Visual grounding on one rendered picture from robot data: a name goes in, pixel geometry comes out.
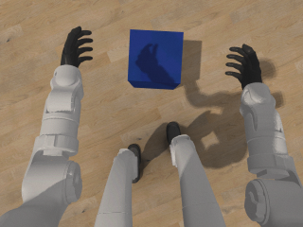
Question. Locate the left robot upper arm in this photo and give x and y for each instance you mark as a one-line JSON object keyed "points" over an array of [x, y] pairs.
{"points": [[49, 187]]}

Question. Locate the robot right forearm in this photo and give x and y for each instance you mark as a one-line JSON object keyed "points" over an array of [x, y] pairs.
{"points": [[265, 138]]}

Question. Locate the robot right shin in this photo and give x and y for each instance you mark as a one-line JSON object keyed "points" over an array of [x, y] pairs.
{"points": [[181, 137]]}

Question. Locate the left robot foot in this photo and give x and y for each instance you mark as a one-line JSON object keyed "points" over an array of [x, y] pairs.
{"points": [[136, 150]]}

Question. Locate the robot left forearm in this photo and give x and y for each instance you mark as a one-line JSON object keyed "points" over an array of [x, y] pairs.
{"points": [[58, 139]]}

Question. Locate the carton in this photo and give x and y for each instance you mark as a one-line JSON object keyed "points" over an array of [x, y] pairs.
{"points": [[155, 59]]}

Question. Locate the right robot upper arm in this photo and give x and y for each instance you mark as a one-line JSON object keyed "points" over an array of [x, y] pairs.
{"points": [[274, 203]]}

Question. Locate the left robot hand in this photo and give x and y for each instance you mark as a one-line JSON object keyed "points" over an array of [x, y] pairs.
{"points": [[71, 50]]}

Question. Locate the right robot hand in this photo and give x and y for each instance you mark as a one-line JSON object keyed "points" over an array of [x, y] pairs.
{"points": [[250, 71]]}

